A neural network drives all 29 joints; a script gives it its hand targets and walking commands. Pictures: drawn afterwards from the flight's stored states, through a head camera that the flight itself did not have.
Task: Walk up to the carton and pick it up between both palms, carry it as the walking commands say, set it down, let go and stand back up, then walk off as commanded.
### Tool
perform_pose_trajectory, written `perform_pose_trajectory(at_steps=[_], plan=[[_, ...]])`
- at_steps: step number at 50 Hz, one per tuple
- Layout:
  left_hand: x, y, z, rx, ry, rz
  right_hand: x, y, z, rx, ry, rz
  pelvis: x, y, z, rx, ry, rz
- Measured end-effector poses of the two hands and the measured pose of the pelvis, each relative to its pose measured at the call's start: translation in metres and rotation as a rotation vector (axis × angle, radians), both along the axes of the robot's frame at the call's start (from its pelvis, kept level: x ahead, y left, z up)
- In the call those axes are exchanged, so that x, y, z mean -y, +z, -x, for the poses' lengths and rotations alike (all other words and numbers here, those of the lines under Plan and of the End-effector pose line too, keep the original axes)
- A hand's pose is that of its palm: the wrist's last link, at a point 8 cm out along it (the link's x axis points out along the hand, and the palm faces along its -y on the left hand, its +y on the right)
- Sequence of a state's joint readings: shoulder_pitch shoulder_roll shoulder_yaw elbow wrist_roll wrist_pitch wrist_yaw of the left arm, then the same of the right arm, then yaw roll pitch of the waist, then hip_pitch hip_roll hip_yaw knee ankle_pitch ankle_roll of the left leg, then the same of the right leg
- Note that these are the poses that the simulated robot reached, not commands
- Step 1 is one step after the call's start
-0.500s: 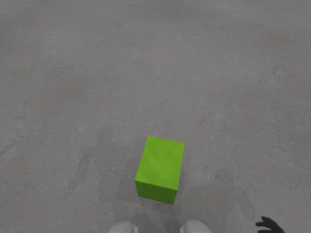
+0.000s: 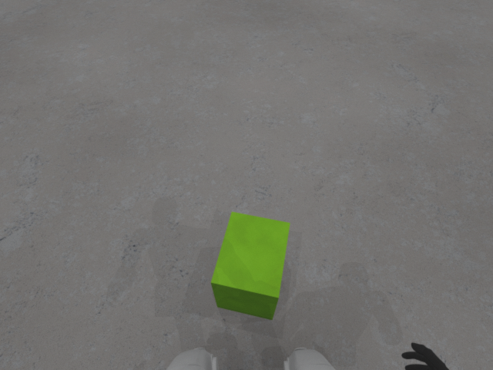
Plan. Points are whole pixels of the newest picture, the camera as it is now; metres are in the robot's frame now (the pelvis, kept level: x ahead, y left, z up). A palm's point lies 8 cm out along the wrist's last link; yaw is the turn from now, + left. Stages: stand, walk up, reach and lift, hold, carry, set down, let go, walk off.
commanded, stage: walk up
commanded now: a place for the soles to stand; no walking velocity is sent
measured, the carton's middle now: (252, 266) +0.50 -0.02 -0.59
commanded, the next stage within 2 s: none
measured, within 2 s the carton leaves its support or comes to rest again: neither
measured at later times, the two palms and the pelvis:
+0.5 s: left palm out of the picture +0.05 +0.32 -0.09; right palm out of the picture +0.09 -0.30 -0.10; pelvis +0.00 +0.00 +0.00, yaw -1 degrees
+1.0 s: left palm out of the picture +0.09 +0.43 -0.10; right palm out of the picture +0.09 -0.19 -0.10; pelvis +0.00 +0.11 -0.01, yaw -6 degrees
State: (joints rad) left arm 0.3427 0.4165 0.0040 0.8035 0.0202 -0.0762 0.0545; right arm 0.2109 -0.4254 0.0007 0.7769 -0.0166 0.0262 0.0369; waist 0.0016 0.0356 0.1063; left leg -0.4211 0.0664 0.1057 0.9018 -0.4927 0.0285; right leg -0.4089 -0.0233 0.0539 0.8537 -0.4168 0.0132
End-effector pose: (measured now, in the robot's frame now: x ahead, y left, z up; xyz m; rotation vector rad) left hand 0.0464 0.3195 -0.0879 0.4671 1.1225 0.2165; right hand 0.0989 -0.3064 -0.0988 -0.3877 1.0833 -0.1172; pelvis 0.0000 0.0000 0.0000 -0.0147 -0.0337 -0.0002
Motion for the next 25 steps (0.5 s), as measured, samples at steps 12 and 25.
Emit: perform_pose_trajectory(at_steps=[12,25], plan=[[0.002,-0.002,-0.002,-0.002,-0.006,0.005,-0.001,-0.001,0.004,0.006,-0.011,-0.007,0.001,-0.001,0.002,0.000,-0.011,0.002],[-0.004,0.000,-0.006,0.002,-0.003,0.006,-0.005,0.002,0.004,0.015,-0.012,-0.004,-0.004,0.001,0.001,-0.001,-0.018,0.009]])
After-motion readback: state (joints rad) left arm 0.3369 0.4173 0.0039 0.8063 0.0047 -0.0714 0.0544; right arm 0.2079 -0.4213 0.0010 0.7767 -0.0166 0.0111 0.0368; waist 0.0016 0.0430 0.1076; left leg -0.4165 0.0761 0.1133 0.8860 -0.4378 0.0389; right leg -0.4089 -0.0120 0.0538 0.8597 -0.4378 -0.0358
